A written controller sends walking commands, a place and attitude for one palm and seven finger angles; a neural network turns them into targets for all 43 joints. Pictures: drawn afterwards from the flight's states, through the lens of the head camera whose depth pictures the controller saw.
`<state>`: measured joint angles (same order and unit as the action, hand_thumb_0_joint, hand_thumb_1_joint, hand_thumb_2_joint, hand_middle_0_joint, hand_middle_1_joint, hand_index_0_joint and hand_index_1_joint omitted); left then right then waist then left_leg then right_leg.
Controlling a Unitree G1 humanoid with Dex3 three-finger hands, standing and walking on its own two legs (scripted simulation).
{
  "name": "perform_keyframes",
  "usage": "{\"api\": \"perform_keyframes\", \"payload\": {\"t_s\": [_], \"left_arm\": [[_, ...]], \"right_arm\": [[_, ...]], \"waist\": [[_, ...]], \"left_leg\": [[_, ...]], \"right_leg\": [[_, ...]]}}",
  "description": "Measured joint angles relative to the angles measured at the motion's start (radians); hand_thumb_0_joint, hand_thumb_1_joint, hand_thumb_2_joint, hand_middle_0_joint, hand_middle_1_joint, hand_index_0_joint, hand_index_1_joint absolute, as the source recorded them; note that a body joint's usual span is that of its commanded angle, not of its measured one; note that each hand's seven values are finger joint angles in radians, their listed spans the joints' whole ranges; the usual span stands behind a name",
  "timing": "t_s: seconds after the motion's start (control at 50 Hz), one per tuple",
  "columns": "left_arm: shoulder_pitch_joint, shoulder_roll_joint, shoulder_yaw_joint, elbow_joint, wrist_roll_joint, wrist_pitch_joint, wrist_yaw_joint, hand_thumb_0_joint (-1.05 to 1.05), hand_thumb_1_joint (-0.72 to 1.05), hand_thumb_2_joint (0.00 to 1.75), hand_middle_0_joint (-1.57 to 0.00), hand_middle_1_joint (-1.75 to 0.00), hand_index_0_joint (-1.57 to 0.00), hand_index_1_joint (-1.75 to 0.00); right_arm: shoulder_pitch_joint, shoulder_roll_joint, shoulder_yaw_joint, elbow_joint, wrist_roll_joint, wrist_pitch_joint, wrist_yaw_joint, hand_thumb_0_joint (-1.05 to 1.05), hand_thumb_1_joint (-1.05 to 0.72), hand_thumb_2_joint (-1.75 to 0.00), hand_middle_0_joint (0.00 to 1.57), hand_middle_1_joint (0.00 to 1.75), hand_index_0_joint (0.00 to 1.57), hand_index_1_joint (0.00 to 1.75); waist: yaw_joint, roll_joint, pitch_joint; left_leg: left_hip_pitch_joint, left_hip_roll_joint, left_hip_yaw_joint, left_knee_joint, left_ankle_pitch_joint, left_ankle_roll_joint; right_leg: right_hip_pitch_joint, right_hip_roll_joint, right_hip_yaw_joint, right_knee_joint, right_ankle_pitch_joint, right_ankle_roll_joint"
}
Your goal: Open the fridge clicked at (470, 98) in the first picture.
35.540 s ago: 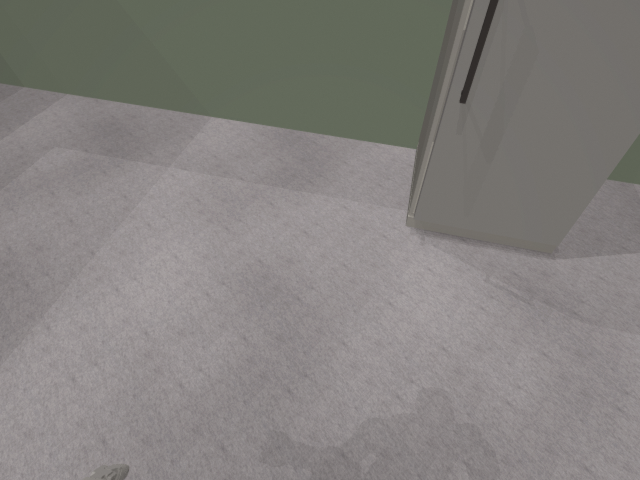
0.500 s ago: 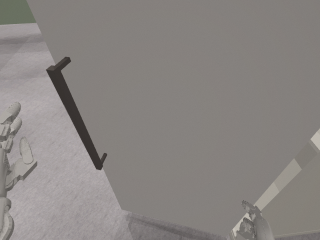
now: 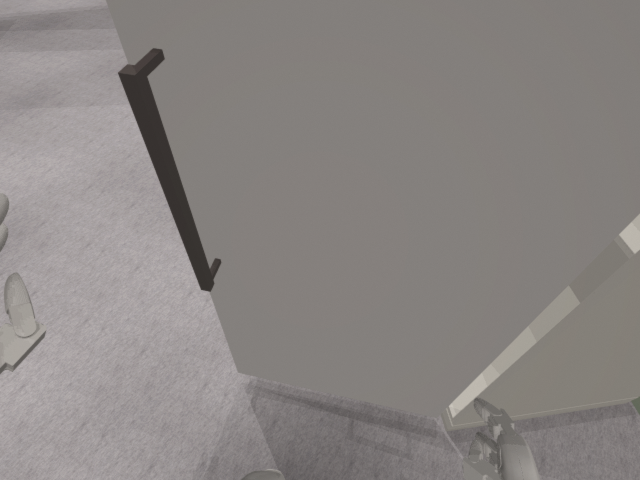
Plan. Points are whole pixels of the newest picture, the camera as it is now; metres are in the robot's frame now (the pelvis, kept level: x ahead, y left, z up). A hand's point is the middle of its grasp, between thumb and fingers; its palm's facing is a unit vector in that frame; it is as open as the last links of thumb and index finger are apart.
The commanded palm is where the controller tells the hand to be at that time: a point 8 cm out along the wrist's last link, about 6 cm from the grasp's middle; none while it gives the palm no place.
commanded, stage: step back with the hand held close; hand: left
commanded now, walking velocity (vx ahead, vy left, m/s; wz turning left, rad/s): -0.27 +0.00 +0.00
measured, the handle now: (186, 199) +0.43 +0.23 +0.09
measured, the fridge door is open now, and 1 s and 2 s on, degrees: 70 70 70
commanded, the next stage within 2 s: stop stepping back and stand still in 0.86 s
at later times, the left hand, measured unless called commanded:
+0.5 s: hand (28, 378) +0.16 +0.25 +0.17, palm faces +0.36 -0.80 -0.47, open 7.4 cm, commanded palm +0.09 +0.30 +0.19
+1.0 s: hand out of the picture +0.04 +0.28 +0.19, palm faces +0.40 -0.79 -0.47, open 7.4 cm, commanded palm -0.01 +0.31 +0.19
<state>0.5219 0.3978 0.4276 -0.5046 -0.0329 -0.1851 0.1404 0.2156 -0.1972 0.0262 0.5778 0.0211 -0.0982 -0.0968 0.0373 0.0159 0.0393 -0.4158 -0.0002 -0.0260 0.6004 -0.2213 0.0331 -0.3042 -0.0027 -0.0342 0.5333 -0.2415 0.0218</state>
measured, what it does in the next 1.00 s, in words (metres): walks backwards: right foot, then left foot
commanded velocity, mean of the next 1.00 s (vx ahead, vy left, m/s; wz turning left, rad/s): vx -0.34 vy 0.01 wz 0.00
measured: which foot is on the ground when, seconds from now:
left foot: down 0.00-0.48, up 0.50-0.58, down 0.60-0.98, up 1.00-1.00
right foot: down 0.00-0.18, up 0.20-0.28, down 0.30-0.64, up 0.66-0.96, down 0.98-1.00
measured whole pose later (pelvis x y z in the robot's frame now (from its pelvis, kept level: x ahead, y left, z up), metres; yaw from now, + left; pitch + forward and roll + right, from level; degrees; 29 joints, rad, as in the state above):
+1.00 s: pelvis -0.16 +0.01 +0.00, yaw -1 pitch +1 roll -2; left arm 0.52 0.50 0.45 -0.56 -0.07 -0.19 0.13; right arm 0.18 -0.16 0.02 0.61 0.00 -0.13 -0.06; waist 0.03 -0.02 0.00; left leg -0.49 0.01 0.01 0.47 -0.10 0.00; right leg -0.15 0.04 -0.06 0.42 -0.28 -0.05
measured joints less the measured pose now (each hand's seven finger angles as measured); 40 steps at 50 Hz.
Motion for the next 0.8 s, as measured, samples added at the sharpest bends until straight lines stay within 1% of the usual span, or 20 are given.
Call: {"api": "perform_keyframes", "payload": {"t_s": [0.08, 0.14, 0.18, 0.22, 0.28, 0.3, 0.34, 0.36, 0.4, 0.44, 0.48, 0.54, 0.58, 0.6, 0.62, 0.64, 0.66, 0.7, 0.72, 0.8], "left_arm": [[-0.008, -0.012, -0.019, -0.020, -0.001, -0.010, 0.009, 0.02, 0.88, 0.90, -0.21, -0.31, -0.21, -0.31], [-0.013, -0.001, -0.021, -0.041, -0.003, -0.019, 0.013, 0.02, 0.88, 0.90, -0.21, -0.31, -0.21, -0.31], [-0.018, 0.013, -0.009, -0.044, 0.002, -0.030, 0.013, 0.02, 0.88, 0.90, -0.21, -0.31, -0.21, -0.31], [-0.029, 0.027, 0.009, -0.034, 0.015, -0.040, 0.009, 0.02, 0.88, 0.90, -0.21, -0.31, -0.21, -0.31], [-0.032, 0.045, 0.039, -0.025, 0.024, -0.055, -0.001, 0.02, 0.88, 0.90, -0.21, -0.31, -0.21, -0.31], [-0.023, 0.051, 0.050, -0.027, 0.023, -0.062, -0.004, 0.02, 0.88, 0.90, -0.21, -0.31, -0.21, -0.31], [-0.009, 0.055, 0.068, -0.036, 0.017, -0.074, -0.007, 0.02, 0.88, 0.90, -0.21, -0.31, -0.21, -0.31], [-0.012, 0.047, 0.065, -0.036, 0.014, -0.080, -0.010, 0.02, 0.88, 0.90, -0.21, -0.31, -0.21, -0.31], [-0.022, 0.035, 0.043, -0.040, 0.009, -0.076, -0.014, 0.02, 0.88, 0.90, -0.21, -0.31, -0.21, -0.31], [-0.021, 0.035, 0.017, -0.054, -0.001, -0.068, -0.020, 0.02, 0.88, 0.90, -0.21, -0.31, -0.21, -0.31], [-0.008, 0.039, -0.003, -0.067, -0.009, -0.065, -0.023, 0.02, 0.88, 0.90, -0.21, -0.31, -0.21, -0.31], [0.014, 0.051, -0.021, -0.081, -0.015, -0.063, -0.021, 0.02, 0.88, 0.90, -0.21, -0.31, -0.21, -0.31], [0.014, 0.058, -0.021, -0.082, -0.012, -0.061, -0.017, 0.02, 0.88, 0.90, -0.21, -0.31, -0.22, -0.31], [0.009, 0.063, -0.013, -0.081, -0.009, -0.061, -0.015, 0.02, 0.88, 0.90, -0.21, -0.31, -0.22, -0.31], [-0.002, 0.071, 0.000, -0.075, -0.008, -0.060, -0.012, 0.02, 0.88, 0.90, -0.21, -0.31, -0.22, -0.31], [-0.017, 0.078, 0.014, -0.065, -0.008, -0.057, -0.009, 0.02, 0.88, 0.90, -0.21, -0.31, -0.22, -0.31], [-0.028, 0.082, 0.028, -0.056, -0.013, -0.052, -0.008, 0.02, 0.88, 0.90, -0.21, -0.31, -0.22, -0.31], [-0.037, 0.078, 0.039, -0.044, -0.020, -0.043, -0.008, 0.02, 0.88, 0.90, -0.21, -0.31, -0.21, -0.31], [-0.034, 0.072, 0.037, -0.044, -0.023, -0.039, -0.007, 0.02, 0.88, 0.90, -0.21, -0.31, -0.21, -0.31], [0.006, 0.052, 0.005, -0.086, -0.023, -0.018, -0.010, 0.02, 0.88, 0.90, -0.21, -0.31, -0.21, -0.31]], "right_arm": [[0.000, -0.002, 0.002, 0.015, -0.008, -0.014, 0.005, 0.01, -0.90, -0.90, 0.20, 0.30, 0.21, 0.30], [-0.005, -0.008, -0.002, 0.022, -0.010, -0.018, 0.005, 0.01, -0.90, -0.90, 0.20, 0.30, 0.21, 0.30], [-0.007, -0.008, -0.005, 0.021, -0.009, -0.022, 0.002, 0.01, -0.90, -0.90, 0.20, 0.30, 0.21, 0.30], [-0.003, -0.004, -0.011, 0.012, -0.010, -0.032, -0.001, 0.01, -0.90, -0.90, 0.20, 0.30, 0.21, 0.30], [0.016, 0.002, -0.016, 0.001, -0.010, -0.053, 0.007, 0.01, -0.90, -0.90, 0.20, 0.30, 0.21, 0.30], [0.019, 0.004, -0.015, 0.001, -0.010, -0.059, 0.010, 0.01, -0.90, -0.90, 0.20, 0.30, 0.21, 0.30], [0.013, 0.007, -0.010, 0.003, -0.010, -0.068, 0.015, 0.01, -0.90, -0.90, 0.20, 0.30, 0.21, 0.30], [0.000, 0.004, -0.010, 0.009, -0.010, -0.070, 0.016, 0.01, -0.90, -0.90, 0.20, 0.30, 0.21, 0.30], [-0.026, 0.000, -0.011, 0.023, -0.009, -0.065, 0.018, 0.01, -0.90, -0.90, 0.20, 0.30, 0.21, 0.30], [-0.041, 0.001, -0.011, 0.028, -0.004, -0.055, 0.019, 0.01, -0.90, -0.90, 0.20, 0.30, 0.21, 0.30], [-0.049, 0.001, -0.013, 0.028, 0.000, -0.042, 0.016, 0.01, -0.90, -0.90, 0.20, 0.30, 0.21, 0.30], [-0.045, 0.004, -0.021, 0.033, 0.001, -0.019, 0.010, 0.01, -0.90, -0.90, 0.20, 0.30, 0.21, 0.30], [-0.033, 0.003, -0.026, 0.037, -0.002, -0.001, 0.006, 0.01, -0.90, -0.90, 0.20, 0.30, 0.21, 0.30], [-0.028, 0.000, -0.026, 0.036, -0.003, 0.006, 0.003, 0.01, -0.90, -0.90, 0.20, 0.30, 0.21, 0.30], [-0.032, 0.003, -0.026, 0.038, -0.003, 0.013, -0.001, 0.01, -0.90, -0.90, 0.20, 0.30, 0.21, 0.30], [-0.041, 0.009, -0.026, 0.037, -0.001, 0.019, -0.001, 0.01, -0.91, -0.90, 0.20, 0.30, 0.20, 0.30], [-0.049, 0.014, -0.025, 0.030, -0.004, 0.022, 0.001, 0.01, -0.91, -0.90, 0.20, 0.30, 0.20, 0.30], [-0.062, 0.019, -0.023, 0.016, -0.018, 0.004, 0.011, 0.01, -0.91, -0.90, 0.20, 0.30, 0.20, 0.30], [-0.064, 0.022, -0.024, 0.010, -0.019, -0.008, 0.020, 0.01, -0.91, -0.90, 0.20, 0.30, 0.20, 0.30], [-0.053, 0.033, -0.017, -0.003, -0.013, -0.040, 0.046, 0.01, -0.91, -0.90, 0.20, 0.30, 0.20, 0.30]], "waist": [[-0.003, -0.013, -0.005], [-0.011, -0.022, 0.000], [-0.016, -0.028, 0.004], [-0.029, -0.024, 0.009], [-0.037, -0.013, -0.002], [-0.033, -0.014, -0.008], [-0.015, -0.021, -0.010], [-0.007, -0.009, 0.002], [0.002, 0.010, 0.031], [0.009, 0.009, 0.040], [0.003, 0.006, 0.037], [-0.019, -0.014, 0.012], [-0.033, -0.033, -0.015], [-0.038, -0.042, -0.025], [-0.043, -0.062, -0.026], [-0.040, -0.084, -0.016], [-0.036, -0.096, -0.005], [-0.035, -0.084, 0.013], [-0.036, -0.072, 0.019], [-0.027, -0.042, 0.019]], "left_leg": [[-0.024, 0.001, 0.001, 0.028, -0.035, -0.005], [-0.030, 0.004, 0.003, 0.031, 0.020, -0.004], [-0.030, 0.005, 0.006, 0.032, 0.039, 0.002], [-0.031, 0.005, -0.003, 0.027, 0.039, 0.007], [-0.047, 0.006, -0.024, 0.011, 0.055, 0.009], [-0.056, 0.007, -0.025, 0.005, 0.063, 0.006], [-0.074, 0.012, -0.013, -0.005, 0.077, -0.002], [-0.079, 0.024, -0.014, -0.009, 0.084, -0.006], [-0.070, 0.040, -0.020, -0.036, 0.110, -0.017], [-0.065, 0.044, -0.014, -0.052, 0.129, -0.020], [-0.071, 0.045, -0.011, -0.035, 0.120, -0.022], [-0.074, 0.023, -0.008, 0.069, 0.002, -0.040], [-0.044, 0.007, -0.001, 0.119, -0.045, -0.046], [-0.013, 0.005, 0.004, 0.084, -0.014, -0.043], [0.004, -0.009, 0.015, 0.041, -0.015, -0.018], [0.014, -0.022, 0.029, 0.010, -0.004, 0.001], [0.020, -0.025, 0.040, -0.017, 0.015, 0.013], [0.026, -0.011, 0.042, -0.065, 0.060, 0.020], [0.031, -0.001, 0.040, -0.092, 0.083, 0.021], [0.048, 0.030, 0.038, -0.191, 0.165, 0.023]], "right_leg": [[-0.017, -0.002, -0.004, 0.011, 0.006, -0.002], [-0.026, -0.001, -0.004, 0.031, 0.003, 0.003], [-0.032, 0.001, 0.002, 0.047, -0.014, 0.003], [-0.032, 0.018, 0.015, 0.093, -0.043, -0.001], [0.016, 0.046, 0.025, 0.113, -0.054, -0.007], [0.041, 0.050, 0.026, 0.086, -0.074, -0.010], [0.081, 0.051, 0.031, -0.003, -0.107, -0.015], [0.086, 0.061, 0.031, -0.032, -0.105, -0.017], [0.089, 0.077, 0.028, -0.058, -0.047, -0.017], [0.079, 0.079, 0.034, -0.048, -0.037, -0.020], [0.067, 0.079, 0.036, -0.020, -0.051, -0.022], [0.058, 0.061, 0.037, 0.024, -0.078, -0.021], [0.050, 0.043, 0.037, 0.040, -0.088, -0.015], [0.041, 0.034, 0.037, 0.048, -0.091, -0.009], [0.028, 0.019, 0.042, 0.062, -0.092, -0.002], [0.009, 0.004, 0.053, 0.082, -0.062, -0.004], [-0.016, 0.004, 0.064, 0.127, -0.085, -0.009], [-0.064, 0.033, 0.078, 0.253, -0.195, -0.019], [-0.077, 0.047, 0.075, 0.295, -0.219, -0.021], [-0.078, 0.066, 0.039, 0.334, -0.228, -0.015]]}}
